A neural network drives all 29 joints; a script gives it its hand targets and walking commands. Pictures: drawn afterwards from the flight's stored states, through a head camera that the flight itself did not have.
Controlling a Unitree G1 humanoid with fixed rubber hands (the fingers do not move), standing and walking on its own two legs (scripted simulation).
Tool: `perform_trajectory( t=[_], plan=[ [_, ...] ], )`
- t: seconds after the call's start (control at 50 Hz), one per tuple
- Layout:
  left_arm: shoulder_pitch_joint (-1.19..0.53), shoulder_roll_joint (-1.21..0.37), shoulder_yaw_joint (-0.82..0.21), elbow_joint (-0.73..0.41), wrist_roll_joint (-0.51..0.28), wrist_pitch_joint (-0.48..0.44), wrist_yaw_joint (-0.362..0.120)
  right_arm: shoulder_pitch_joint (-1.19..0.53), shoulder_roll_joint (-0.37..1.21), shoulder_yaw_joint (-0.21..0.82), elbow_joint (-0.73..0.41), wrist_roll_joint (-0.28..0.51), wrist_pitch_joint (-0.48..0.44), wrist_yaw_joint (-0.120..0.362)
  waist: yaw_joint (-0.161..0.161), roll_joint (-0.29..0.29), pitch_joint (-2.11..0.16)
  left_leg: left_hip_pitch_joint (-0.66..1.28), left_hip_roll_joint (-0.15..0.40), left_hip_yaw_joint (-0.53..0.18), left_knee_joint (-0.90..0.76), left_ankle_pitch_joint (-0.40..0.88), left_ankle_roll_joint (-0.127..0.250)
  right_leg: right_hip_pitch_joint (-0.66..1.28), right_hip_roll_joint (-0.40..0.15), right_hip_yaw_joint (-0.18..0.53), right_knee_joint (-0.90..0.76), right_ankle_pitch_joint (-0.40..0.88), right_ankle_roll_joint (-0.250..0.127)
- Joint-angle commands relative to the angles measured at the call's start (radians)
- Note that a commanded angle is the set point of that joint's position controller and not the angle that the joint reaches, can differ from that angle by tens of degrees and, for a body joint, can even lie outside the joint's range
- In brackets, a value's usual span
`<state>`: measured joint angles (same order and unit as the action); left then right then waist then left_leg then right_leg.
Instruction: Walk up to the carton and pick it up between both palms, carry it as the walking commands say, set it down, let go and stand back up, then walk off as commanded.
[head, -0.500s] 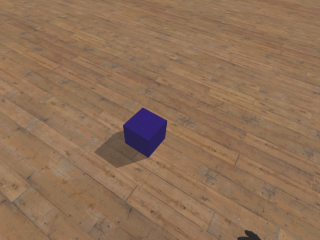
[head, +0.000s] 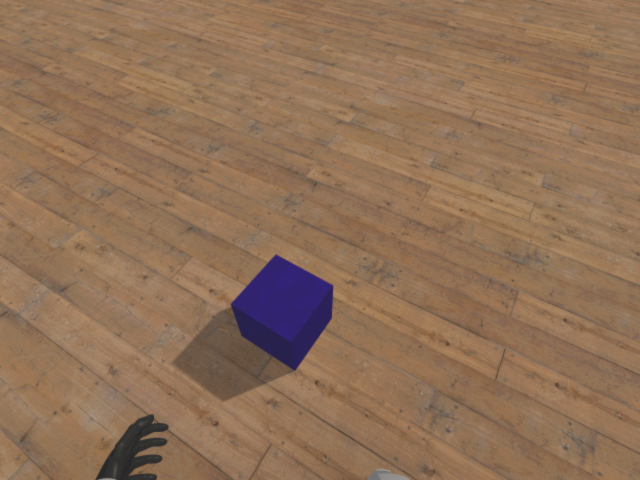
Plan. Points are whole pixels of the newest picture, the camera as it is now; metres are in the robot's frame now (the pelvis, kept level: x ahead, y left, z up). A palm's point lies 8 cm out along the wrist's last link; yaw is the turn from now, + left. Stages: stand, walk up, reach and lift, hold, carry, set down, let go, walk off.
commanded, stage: walk up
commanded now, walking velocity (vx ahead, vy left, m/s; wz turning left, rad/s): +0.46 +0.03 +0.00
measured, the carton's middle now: (285, 311) +0.71 +0.04 -0.65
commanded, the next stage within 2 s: none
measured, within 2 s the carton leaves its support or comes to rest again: neither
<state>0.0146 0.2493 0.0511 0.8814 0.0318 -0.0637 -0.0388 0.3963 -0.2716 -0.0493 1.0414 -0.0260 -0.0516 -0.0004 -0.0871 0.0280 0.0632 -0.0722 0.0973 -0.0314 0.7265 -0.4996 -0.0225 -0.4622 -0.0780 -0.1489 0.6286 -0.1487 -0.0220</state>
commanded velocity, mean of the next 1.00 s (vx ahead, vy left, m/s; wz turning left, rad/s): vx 0.17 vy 0.03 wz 0.03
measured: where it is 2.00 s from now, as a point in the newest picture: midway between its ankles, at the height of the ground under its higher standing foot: outside the picture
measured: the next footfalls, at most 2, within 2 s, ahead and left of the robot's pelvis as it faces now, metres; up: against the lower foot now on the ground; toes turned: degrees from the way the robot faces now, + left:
left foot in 0.46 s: +0.23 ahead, +0.14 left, +0.00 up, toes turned +6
right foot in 0.86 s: +0.30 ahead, -0.08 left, +0.00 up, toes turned -2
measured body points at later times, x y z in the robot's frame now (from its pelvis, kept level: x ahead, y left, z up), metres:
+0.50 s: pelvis +0.19 +0.05 +0.01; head +0.21 +0.06 +0.46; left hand +0.15 +0.29 -0.14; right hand +0.32 -0.20 -0.11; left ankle +0.25 +0.15 -0.72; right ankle +0.10 -0.10 -0.69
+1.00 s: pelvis +0.27 +0.02 +0.02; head +0.28 +0.00 +0.47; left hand +0.33 +0.26 -0.12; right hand +0.29 -0.21 -0.14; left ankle +0.26 +0.15 -0.72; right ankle +0.31 -0.08 -0.72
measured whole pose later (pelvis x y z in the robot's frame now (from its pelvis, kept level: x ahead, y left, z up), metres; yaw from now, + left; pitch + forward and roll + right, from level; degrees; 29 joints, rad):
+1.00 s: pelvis +0.27 +0.02 +0.02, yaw +0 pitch -1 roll +0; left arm 0.19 0.16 0.03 1.03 0.01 0.01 0.03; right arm 0.26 -0.17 -0.03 1.04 -0.02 0.02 -0.03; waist -0.02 0.03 0.04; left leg -0.16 0.04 0.06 0.45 -0.25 -0.02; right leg -0.25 -0.02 -0.07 0.46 -0.19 -0.03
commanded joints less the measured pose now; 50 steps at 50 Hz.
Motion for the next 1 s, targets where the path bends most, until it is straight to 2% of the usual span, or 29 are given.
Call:
perform_trajectory(
  t=[0.0, 0.04, 0.08, 0.12, 0.16, 0.28, 0.3, 0.34, 0.38, 0.42, 0.44, 0.46, 0.48, 0.5, 0.52, 0.54, 0.58, 0.6, 0.62, 0.64, 0.68, 0.76, 0.8, 0.82, 0.84, 0.86, 0.88, 0.92, 0.98],
  plan=[
    [0.396, 0.259, 0.058, 0.080, -0.007, 0.001, 0.023, 0.033, -0.049, -0.001, -0.045, 0.010, -0.018, -0.012, 0.132, -0.228, -0.239, -0.502, -0.027, -0.063, 0.547, -0.002, 0.045, 0.567, -0.392, 0.677, -0.367, -0.136, -0.110],
    [0.246, 0.151, 0.032, 0.055, -0.011, -0.010, 0.027, -0.026, -0.043, -0.021, -0.026, 0.006, -0.014, -0.003, 0.095, -0.144, -0.106, -0.481, 0.036, -0.038, 0.496, 0.140, 0.028, 0.416, -0.287, 0.424, -0.344, 0.103, -0.101],
    [0.284, 0.126, 0.021, 0.068, -0.014, -0.018, 0.036, -0.002, -0.037, -0.030, -0.015, 0.008, 0.026, 0.008, 0.076, -0.081, -0.098, -0.429, 0.031, -0.019, 0.487, 0.179, 0.009, 0.366, -0.294, 0.337, -0.291, 0.537, -0.072],
    [0.318, 0.118, 0.021, 0.085, -0.015, -0.028, 0.041, -0.020, -0.017, -0.019, -0.029, 0.002, 0.055, 0.022, 0.078, -0.168, -0.107, -0.412, 0.017, 0.004, 0.449, 0.200, 0.006, 0.355, -0.273, 0.231, -0.261, 0.733, -0.058],
    [0.337, 0.110, 0.019, 0.084, -0.008, -0.026, 0.047, -0.096, -0.019, -0.018, -0.058, -0.003, 0.075, 0.035, 0.092, -0.212, -0.085, -0.444, 0.008, 0.029, 0.414, 0.253, 0.001, 0.348, -0.257, 0.177, -0.280, 0.718, -0.063],
    [0.379, 0.093, 0.024, 0.090, 0.004, -0.005, 0.058, -0.256, 0.018, 0.013, -0.109, 0.008, 0.085, 0.056, 0.109, -0.212, 0.011, -0.404, -0.011, 0.092, 0.073, 0.334, -0.020, 0.311, -0.222, 0.079, -0.355, 0.514, -0.064],
    [0.376, 0.087, 0.027, 0.088, 0.005, -0.004, 0.052, -0.276, 0.025, 0.021, -0.111, 0.012, 0.080, 0.054, 0.104, -0.234, 0.011, -0.348, -0.015, 0.108, -0.006, 0.356, -0.012, 0.292, -0.207, 0.061, -0.376, 0.436, -0.061],
    [0.381, 0.102, 0.035, 0.099, 0.003, 0.005, 0.045, -0.338, 0.009, 0.024, -0.132, 0.010, 0.064, 0.049, 0.104, -0.307, 0.003, -0.254, -0.028, 0.148, -0.086, 0.347, -0.010, 0.254, -0.177, 0.067, -0.413, 0.125, -0.081],
    [0.400, 0.121, 0.040, 0.103, 0.001, 0.016, 0.044, -0.302, -0.007, 0.015, -0.116, 0.011, 0.049, 0.036, 0.092, -0.217, 0.009, -0.200, -0.030, 0.164, -0.164, 0.303, -0.019, 0.256, -0.204, 0.116, -0.386, -0.015, -0.094],
    [0.429, 0.093, 0.030, 0.114, -0.005, 0.019, 0.045, -0.144, -0.055, -0.013, -0.051, 0.007, 0.020, 0.017, 0.045, -0.053, -0.049, -0.007, -0.039, 0.176, -0.287, 0.331, -0.004, 0.238, -0.147, 0.091, -0.165, -0.048, -0.065],
    [0.452, 0.049, 0.018, 0.113, -0.010, 0.019, 0.047, -0.036, -0.121, -0.037, -0.020, -0.007, 0.004, 0.004, 0.014, 0.107, -0.104, 0.113, 0.102, 0.001, -0.346, 0.315, 0.028, 0.146, -0.072, 0.036, 0.069, -0.114, -0.021],
    [0.457, 0.009, 0.001, 0.069, -0.006, 0.019, 0.051, 0.012, -0.230, -0.064, -0.027, 0.005, 0.002, -0.008, 0.003, 0.361, -0.155, 0.207, 0.361, -0.355, -0.474, 0.380, 0.158, -0.085, 0.039, 0.030, 0.341, -0.454, 0.022],
    [0.394, 0.041, 0.013, 0.078, -0.002, 0.038, 0.057, 0.030, -0.220, -0.063, -0.023, 0.009, 0.005, -0.006, 0.014, 0.235, -0.134, 0.141, 0.399, -0.414, -0.508, 0.321, 0.220, -0.115, 0.006, 0.123, 0.482, -0.498, 0.015],
    [0.355, 0.033, 0.014, 0.090, -0.001, 0.049, 0.053, -0.022, -0.161, -0.040, -0.030, 0.003, 0.002, -0.004, 0.041, 0.121, -0.081, 0.061, 0.375, -0.352, -0.513, 0.306, 0.212, -0.138, -0.029, 0.161, 0.519, -0.412, 0.011],
    [0.355, 0.046, 0.027, 0.110, -0.005, 0.053, 0.046, -0.051, -0.125, -0.031, -0.039, 0.003, 0.001, -0.008, 0.063, 0.014, -0.056, 0.015, 0.355, -0.302, -0.497, 0.399, 0.180, -0.123, -0.053, 0.183, 0.540, -0.314, 0.021],
    [0.372, 0.041, 0.027, 0.117, -0.003, 0.057, 0.040, -0.074, -0.091, -0.021, -0.044, 0.006, -0.004, -0.014, 0.079, 0.012, -0.039, -0.024, 0.308, -0.235, -0.482, 0.500, 0.157, -0.093, -0.064, 0.191, 0.518, -0.245, 0.032],
    [0.386, 0.033, 0.019, 0.128, 0.003, 0.075, 0.033, -0.125, -0.056, -0.007, -0.049, 0.003, -0.017, -0.012, 0.100, 0.120, -0.025, -0.105, 0.231, -0.112, -0.479, 0.620, 0.138, -0.027, -0.041, 0.171, 0.479, -0.151, 0.049],
    [0.365, 0.031, 0.014, 0.121, 0.002, 0.083, 0.031, -0.130, -0.047, -0.003, -0.053, -0.001, -0.020, -0.013, 0.105, 0.139, -0.028, -0.122, 0.210, -0.079, -0.473, 0.694, 0.138, -0.007, -0.026, 0.165, 0.455, -0.112, 0.054],
    [0.354, 0.006, 0.008, 0.120, -0.012, 0.095, 0.040, -0.180, -0.017, 0.012, -0.072, 0.013, -0.025, -0.020, 0.132, 0.142, -0.014, -0.155, 0.177, 0.012, -0.424, 1.089, 0.122, 0.077, 0.010, 0.182, 0.343, -0.104, 0.052],
    [0.325, 0.009, 0.004, 0.099, -0.019, 0.091, 0.038, -0.205, -0.018, 0.008, -0.067, 0.029, -0.015, -0.024, 0.122, 0.236, -0.044, -0.149, 0.119, 0.104, -0.409, 1.159, 0.132, 0.118, 0.043, 0.129, 0.264, -0.109, 0.054],
    [0.267, 0.004, -0.006, 0.087, -0.021, 0.102, 0.047, -0.140, -0.029, 0.009, -0.039, 0.019, -0.004, -0.025, 0.098, 0.208, -0.102, -0.047, 0.098, 0.109, -0.391, 1.075, 0.140, 0.122, 0.053, 0.096, 0.139, -0.122, 0.059],
    [0.225, 0.007, -0.008, 0.082, -0.032, 0.107, 0.056, -0.109, -0.053, -0.015, -0.035, 0.009, 0.028, -0.029, 0.091, 0.143, -0.077, -0.092, 0.144, 0.020, -0.398, 0.761, 0.172, 0.172, 0.041, 0.094, -0.002, -0.128, 0.048],
    [0.258, 0.001, -0.011, 0.096, -0.028, 0.093, 0.060, -0.129, -0.054, -0.024, -0.037, 0.010, 0.050, -0.030, 0.111, 0.115, -0.058, -0.137, 0.121, 0.008, -0.370, 0.554, 0.147, 0.248, 0.044, 0.073, -0.166, -0.035, 0.034],
    [0.284, 0.011, -0.008, 0.106, -0.022, 0.081, 0.064, -0.108, -0.030, -0.021, -0.032, 0.013, 0.056, -0.030, 0.117, 0.079, -0.060, -0.168, 0.098, 0.003, -0.340, 0.453, 0.122, 0.310, 0.008, 0.088, -0.225, 0.019, 0.026],
    [0.306, 0.046, 0.002, 0.115, -0.016, 0.066, 0.066, -0.061, 0.013, -0.013, -0.025, 0.014, 0.060, -0.030, 0.109, -0.043, -0.075, -0.194, 0.043, 0.030, -0.259, 0.333, 0.090, 0.361, -0.096, 0.190, -0.253, 0.147, 0.020],
    [0.238, 0.093, 0.010, 0.102, -0.019, 0.061, 0.066, -0.012, 0.064, 0.010, -0.024, 0.016, 0.068, -0.031, 0.075, -0.213, -0.052, -0.211, -0.046, 0.078, -0.239, 0.172, 0.044, 0.292, -0.186, 0.333, -0.327, 0.169, -0.035],
    [0.210, 0.104, 0.009, 0.105, -0.014, 0.062, 0.064, -0.026, 0.046, 0.009, -0.018, 0.017, 0.083, -0.036, 0.072, -0.239, -0.043, -0.138, -0.059, 0.087, -0.218, 0.124, 0.018, 0.202, -0.200, 0.383, -0.389, 0.087, -0.075],
    [0.149, 0.091, 0.008, 0.108, -0.019, 0.064, 0.068, -0.032, 0.040, 0.011, -0.016, 0.011, 0.083, -0.034, 0.056, -0.214, -0.022, -0.111, -0.055, 0.068, -0.259, 0.179, 0.012, 0.192, -0.155, 0.333, -0.402, -0.017, -0.063],
    [0.167, 0.058, -0.002, 0.127, -0.028, 0.059, 0.073, -0.038, 0.023, 0.009, -0.002, 0.008, 0.068, -0.031, 0.059, -0.152, -0.050, -0.058, -0.016, 0.056, -0.339, 0.291, 0.022, 0.200, -0.112, 0.267, -0.359, 0.010, -0.045]
  ],
)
